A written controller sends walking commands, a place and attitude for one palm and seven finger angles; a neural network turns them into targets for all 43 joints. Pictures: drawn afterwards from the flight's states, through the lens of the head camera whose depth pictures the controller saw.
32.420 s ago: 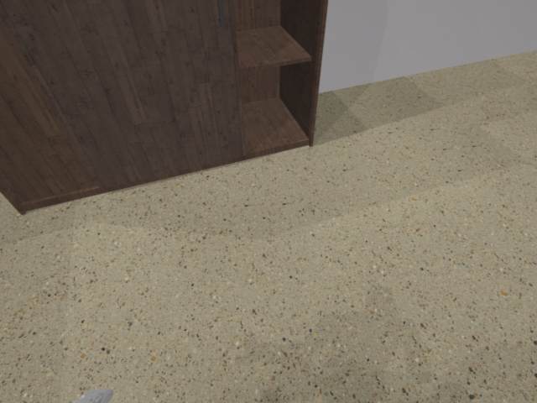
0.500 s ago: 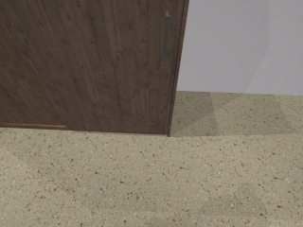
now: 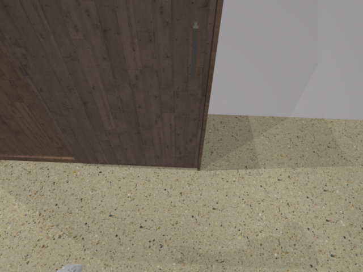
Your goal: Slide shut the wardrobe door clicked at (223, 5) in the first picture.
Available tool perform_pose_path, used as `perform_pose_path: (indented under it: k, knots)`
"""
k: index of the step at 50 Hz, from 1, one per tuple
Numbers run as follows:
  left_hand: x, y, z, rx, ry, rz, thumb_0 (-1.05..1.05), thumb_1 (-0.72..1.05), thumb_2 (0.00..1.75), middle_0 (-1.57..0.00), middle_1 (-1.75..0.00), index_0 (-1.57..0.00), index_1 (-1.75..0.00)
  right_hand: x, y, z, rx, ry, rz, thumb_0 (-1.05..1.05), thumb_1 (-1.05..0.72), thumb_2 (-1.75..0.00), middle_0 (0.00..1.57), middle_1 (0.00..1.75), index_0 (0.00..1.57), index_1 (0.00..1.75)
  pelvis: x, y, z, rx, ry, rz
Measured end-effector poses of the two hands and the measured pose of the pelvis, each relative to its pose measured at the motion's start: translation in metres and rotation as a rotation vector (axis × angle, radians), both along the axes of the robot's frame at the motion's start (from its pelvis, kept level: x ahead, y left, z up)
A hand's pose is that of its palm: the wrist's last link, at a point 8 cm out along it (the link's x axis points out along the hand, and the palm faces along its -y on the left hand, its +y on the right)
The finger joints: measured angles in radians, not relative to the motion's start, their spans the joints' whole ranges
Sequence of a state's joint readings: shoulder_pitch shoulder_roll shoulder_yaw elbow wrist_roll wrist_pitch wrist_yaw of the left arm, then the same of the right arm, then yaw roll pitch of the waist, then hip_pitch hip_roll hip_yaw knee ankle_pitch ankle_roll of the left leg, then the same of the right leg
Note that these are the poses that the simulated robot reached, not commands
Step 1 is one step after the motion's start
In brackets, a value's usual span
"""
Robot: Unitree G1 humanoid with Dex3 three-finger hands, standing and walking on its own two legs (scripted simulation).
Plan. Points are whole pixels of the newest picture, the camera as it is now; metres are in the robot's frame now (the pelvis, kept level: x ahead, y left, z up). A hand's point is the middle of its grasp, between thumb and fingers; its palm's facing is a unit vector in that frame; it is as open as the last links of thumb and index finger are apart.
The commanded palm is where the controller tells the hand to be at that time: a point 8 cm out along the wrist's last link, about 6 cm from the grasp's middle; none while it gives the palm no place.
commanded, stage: look to check the result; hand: left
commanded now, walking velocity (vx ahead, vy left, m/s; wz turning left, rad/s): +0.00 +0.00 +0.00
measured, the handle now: (194, 51) +0.81 -0.01 +0.08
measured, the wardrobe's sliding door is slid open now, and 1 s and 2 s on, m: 0.00 0.00 0.00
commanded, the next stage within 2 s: stand and wait in 0.50 s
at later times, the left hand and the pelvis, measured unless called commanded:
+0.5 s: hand out of the picture +0.10 +0.23 -0.15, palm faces -0.03 -0.94 -0.35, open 7.4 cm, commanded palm none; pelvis +0.01 -0.02 +0.00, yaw +0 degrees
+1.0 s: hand out of the picture +0.10 +0.22 -0.15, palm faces -0.05 -0.94 -0.34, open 7.4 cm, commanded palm none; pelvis +0.01 -0.02 +0.00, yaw -1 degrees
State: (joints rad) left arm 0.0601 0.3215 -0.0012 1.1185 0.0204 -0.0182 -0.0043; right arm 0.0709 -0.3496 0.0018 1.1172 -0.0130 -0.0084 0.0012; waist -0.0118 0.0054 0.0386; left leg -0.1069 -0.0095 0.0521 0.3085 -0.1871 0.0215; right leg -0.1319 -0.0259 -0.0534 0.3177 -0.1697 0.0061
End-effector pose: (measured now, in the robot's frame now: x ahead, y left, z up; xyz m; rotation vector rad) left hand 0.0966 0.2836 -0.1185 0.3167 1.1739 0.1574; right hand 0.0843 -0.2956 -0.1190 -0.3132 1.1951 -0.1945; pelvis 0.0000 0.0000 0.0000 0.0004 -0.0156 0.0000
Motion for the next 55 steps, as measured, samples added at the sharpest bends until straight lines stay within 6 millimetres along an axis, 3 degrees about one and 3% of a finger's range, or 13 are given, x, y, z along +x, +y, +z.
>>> perform_pose_path:
  k: [13,36,55]
  knots:
    - [-0.020,-0.003,-0.003,0.017,0.086,0.036,0.01,0.90,0.90,-0.21,-0.30,-0.20,-0.30,-0.009,-0.006,-0.007,0.011,0.066,-0.015,0.01,-0.91,-0.90,0.20,0.30,0.21,0.30,0.011,-0.010,0.001,-0.002,-0.001,0.000]
    - [0.005,-0.016,0.003,0.018,0.014,0.005,0.01,0.90,0.90,-0.21,-0.30,-0.20,-0.30,-0.009,-0.017,-0.006,0.012,0.037,-0.031,0.01,-0.91,-0.90,0.20,0.30,0.21,0.30,0.012,-0.020,0.001,-0.002,-0.009,-0.011]
    - [-0.010,-0.016,0.001,0.020,0.045,0.009,0.01,0.90,0.90,-0.21,-0.30,-0.20,-0.30,-0.030,-0.020,-0.007,0.012,0.070,-0.048,0.01,-0.91,-0.90,0.20,0.30,0.21,0.30,0.006,-0.022,0.001,-0.002,-0.015,-0.017]
